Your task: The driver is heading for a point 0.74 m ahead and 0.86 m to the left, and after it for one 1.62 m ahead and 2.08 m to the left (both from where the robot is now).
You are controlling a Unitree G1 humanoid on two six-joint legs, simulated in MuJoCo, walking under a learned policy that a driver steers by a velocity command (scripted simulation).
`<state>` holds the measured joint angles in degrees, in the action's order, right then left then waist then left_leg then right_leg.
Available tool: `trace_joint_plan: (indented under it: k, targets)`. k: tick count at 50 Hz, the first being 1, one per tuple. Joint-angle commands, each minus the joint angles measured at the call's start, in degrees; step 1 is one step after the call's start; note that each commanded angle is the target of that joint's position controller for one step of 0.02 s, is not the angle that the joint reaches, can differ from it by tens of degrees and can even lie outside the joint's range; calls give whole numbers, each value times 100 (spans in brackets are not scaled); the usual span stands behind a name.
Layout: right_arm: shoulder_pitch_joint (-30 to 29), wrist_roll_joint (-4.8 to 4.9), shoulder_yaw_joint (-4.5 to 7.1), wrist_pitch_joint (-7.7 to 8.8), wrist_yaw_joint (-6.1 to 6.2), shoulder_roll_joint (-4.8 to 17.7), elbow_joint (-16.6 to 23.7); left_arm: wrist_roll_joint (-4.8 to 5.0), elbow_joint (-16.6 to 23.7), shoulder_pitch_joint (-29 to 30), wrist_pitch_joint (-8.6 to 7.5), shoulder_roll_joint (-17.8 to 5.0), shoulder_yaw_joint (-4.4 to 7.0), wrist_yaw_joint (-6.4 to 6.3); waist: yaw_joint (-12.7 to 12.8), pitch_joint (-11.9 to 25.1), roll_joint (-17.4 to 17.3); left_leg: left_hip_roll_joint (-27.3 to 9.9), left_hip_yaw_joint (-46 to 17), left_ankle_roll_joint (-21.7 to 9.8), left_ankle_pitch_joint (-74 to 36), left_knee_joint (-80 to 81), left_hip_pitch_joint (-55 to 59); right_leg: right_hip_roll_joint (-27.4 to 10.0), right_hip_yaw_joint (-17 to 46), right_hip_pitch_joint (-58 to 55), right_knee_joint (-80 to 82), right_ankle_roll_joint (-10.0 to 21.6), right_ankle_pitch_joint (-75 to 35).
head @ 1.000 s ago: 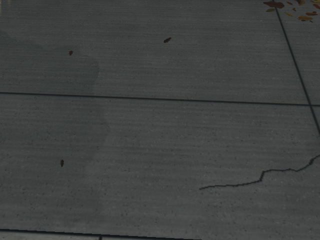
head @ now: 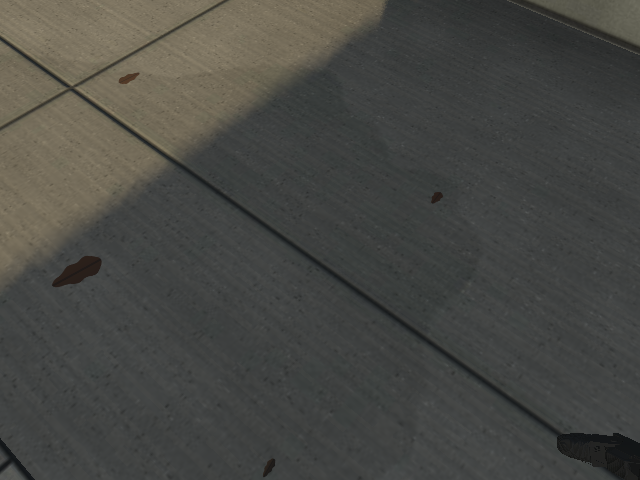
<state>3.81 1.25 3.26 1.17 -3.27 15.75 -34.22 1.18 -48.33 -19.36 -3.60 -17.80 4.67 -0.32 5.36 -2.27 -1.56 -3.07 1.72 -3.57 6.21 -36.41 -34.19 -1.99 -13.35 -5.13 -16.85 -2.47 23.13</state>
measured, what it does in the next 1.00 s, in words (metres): walks ahead, turning left: left foot, then right foot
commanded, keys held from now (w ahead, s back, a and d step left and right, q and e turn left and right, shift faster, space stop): w+q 1.00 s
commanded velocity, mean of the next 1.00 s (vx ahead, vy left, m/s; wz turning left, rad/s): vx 0.50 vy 0.00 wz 0.60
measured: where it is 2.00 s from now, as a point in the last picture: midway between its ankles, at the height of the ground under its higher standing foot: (163, 276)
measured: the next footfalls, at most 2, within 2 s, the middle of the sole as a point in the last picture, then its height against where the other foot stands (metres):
left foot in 0.04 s outside the picture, level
right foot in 0.50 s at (390, 462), level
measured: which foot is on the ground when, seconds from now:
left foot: up 0.00-0.02, down 0.04-0.52, up 0.54-1.00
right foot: down 0.00-0.04, up 0.06-0.48, down 0.50-1.00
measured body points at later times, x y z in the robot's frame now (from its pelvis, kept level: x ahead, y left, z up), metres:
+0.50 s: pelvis +0.30 +0.01 +0.00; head +0.32 +0.02 +0.45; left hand +0.46 +0.31 -0.06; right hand +0.42 -0.27 -0.11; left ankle +0.15 +0.10 -0.73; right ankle +0.45 -0.07 -0.73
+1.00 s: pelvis +0.53 +0.12 +0.00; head +0.55 +0.15 +0.44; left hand +0.36 +0.38 -0.13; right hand +0.86 +0.07 -0.07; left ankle +0.58 +0.29 -0.72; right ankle +0.45 -0.08 -0.72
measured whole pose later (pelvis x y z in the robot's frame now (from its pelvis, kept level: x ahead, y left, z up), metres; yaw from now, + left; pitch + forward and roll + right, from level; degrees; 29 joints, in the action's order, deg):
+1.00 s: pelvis +0.53 +0.12 +0.00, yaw +36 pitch +2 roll -2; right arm 3.9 1.2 3.4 0.8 -3.2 15.9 -33.1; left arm 1.6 -48.6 -19.3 -3.0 -18.4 4.7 -0.3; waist 5.0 -2.7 -1.0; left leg -2.2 2.3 -4.6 7.1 -35.2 -31.8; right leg -3.2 -14.5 -5.7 -19.2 -3.2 24.4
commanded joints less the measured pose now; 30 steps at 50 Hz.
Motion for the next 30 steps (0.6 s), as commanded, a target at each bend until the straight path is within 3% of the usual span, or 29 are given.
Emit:
trace_joint_plan:
  k: [1, 2, 3, 4, 5, 6, 7, 8, 10, 12, 16, 18, 21, 23, 24, 25, 26, 27, 28, 29, 30]
  targets:
    - [1079, -4, 432, 32, 29, 935, 193, 82, 348, 289, 49, -1192, 273, -90, -1076, 745, 661, 685, 497, -471, 176, 453, 1982, -1212, 125, 392, -1948, 670, -6228]
    - [2088, 14, 623, -24, 141, 1346, -50, -27, 433, 222, 24, -979, 179, -116, -1519, 1278, 229, 295, -332, -768, 13, 528, 3800, -1012, 115, 1739, -3598, 428, -4790]
    - [1911, 58, 694, 19, 188, 2030, -22, -263, 803, -297, -117, -128, -105, -30, -777, 1742, -1395, -1252, -3606, -1813, 791, 928, 5654, 129, 493, 4391, -5664, 86, 762]
    - [2169, 23, 554, 102, 167, 1597, 151, -85, 863, 244, -335, -545, -70, 56, -1234, 2545, -815, -1611, -4955, -2044, 1573, 1733, 5943, 251, 1817, 5002, -6319, 146, 1142]
    - [2007, -30, 451, 176, 145, 1279, 47, 128, 1040, 792, -433, -804, 1, 103, -1303, 1712, -539, -1443, -4119, -1750, 1223, 1865, 5432, -1, 1858, 5453, -6253, 241, 584]
    - [1691, -9, 402, 211, 152, 1144, 44, 73, 1058, 876, -486, -726, -41, 82, -1056, 1172, -159, -1192, -3441, -1561, 747, 1880, 4568, -228, 1819, 5274, -5754, 292, 89]
    - [1279, -29, 345, 212, 165, 984, 103, -84, 999, 870, -489, -733, -20, 43, -797, 827, 29, -986, -2945, -1422, 137, 1929, 3743, -388, 1808, 4897, -5264, 246, -180]
    - [1010, -99, 289, 215, 185, 854, 195, -148, 966, 755, -428, -791, 22, 39, -570, 681, -59, -833, -2616, -1377, -410, 2055, 3134, -500, 1843, 4458, -5005, 208, -355]
    - [856, -110, 286, 235, 225, 864, 193, -190, 941, 635, -296, -695, 18, 46, -394, 574, -113, -733, -2368, -1435, -933, 2242, 2500, -499, 1760, 4102, -4605, 57, -459]
    - [952, -87, 311, 249, 301, 967, 94, -227, 999, 833, -220, -519, -39, 30, -405, 421, -63, -568, -1988, -1405, -1196, 2318, 2050, -414, 1646, 4016, -4023, -103, -871]
    - [1256, -20, 348, 193, 402, 1069, -88, -199, 1205, 1752, -237, -250, -167, 91, -763, 220, -209, -163, -1579, -1032, -507, 2231, 1684, -72, 1577, 3564, -2221, -180, -2504]
    - [1502, 4, 365, 168, 413, 1114, -199, -124, 1298, 2077, -270, -302, -160, 139, -909, 206, -260, -218, -1767, -945, -145, 2149, 1734, 98, 1604, 3295, -1751, -165, -2821]
    - [1674, 41, 351, 133, 423, 1037, -305, -74, 1365, 2136, -318, -534, -64, 186, -872, 218, -389, -415, -2292, -825, 231, 1686, 2218, 144, 1808, 3153, -1306, -23, -2465]
    - [1606, 24, 355, 99, 428, 1007, -304, -60, 1319, 1832, -358, -633, 13, 187, -674, 260, -578, -452, -2563, -705, 179, 1308, 2387, 171, 1769, 2764, -1152, 155, -1960]
    - [1568, 13, 313, 87, 423, 872, -285, -79, 1212, 1413, -377, -697, 77, 162, -449, 410, -583, -277, -2514, -571, 62, 951, 2328, 176, 1673, 2173, -948, 291, -1918]
    - [1567, -25, 205, 104, 404, 574, -224, -172, 1148, 776, -409, -899, 161, 122, -145, 957, -352, 28, -2213, -364, 131, -95, 1995, -332, 2068, 1048, -1014, 575, -1826]
    - [2062, 5, 87, 137, 407, 205, -93, -292, 1074, 38, -392, -1372, 273, 75, -127, 1841, 848, 722, -1429, 58, 1557, -2036, 457, -1635, 3891, -964, -836, 1262, -1198]
    - [2364, 110, 77, 180, 417, 415, -5, -183, 887, -285, -313, -1362, 302, 142, -211, 2092, 2131, 715, -1149, 224, 2903, -3358, -872, -2349, 6029, -1495, -184, 1767, 447]
    - [2001, 133, 206, 153, 424, 926, -110, -117, 998, -12, -285, -851, 170, 132, -84, 1330, 1305, 384, -1272, 289, 2432, -3883, -1270, -2135, 5572, -919, 31, 1562, 1190]
    - [1488, 66, 247, 113, 422, 1047, -34, -133, 1028, 242, -232, -645, 103, 102, -57, 774, 868, 197, -1047, 311, 1972, -3930, -1268, -1898, 4635, -233, 43, 1337, 724]
    - [1259, 3, 253, 93, 415, 981, 20, -176, 1022, 497, -202, -526, 51, 91, -173, 431, 650, 36, -965, 320, 1627, -3705, -1070, -1639, 3945, 416, 148, 1252, -11]
Velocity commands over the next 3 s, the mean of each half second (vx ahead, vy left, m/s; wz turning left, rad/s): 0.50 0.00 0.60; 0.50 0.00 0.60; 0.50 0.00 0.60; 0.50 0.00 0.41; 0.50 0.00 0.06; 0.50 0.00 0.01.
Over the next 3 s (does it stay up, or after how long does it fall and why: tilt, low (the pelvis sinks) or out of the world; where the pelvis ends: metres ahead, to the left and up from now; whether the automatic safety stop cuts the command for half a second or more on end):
stays up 1.12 1.02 0.01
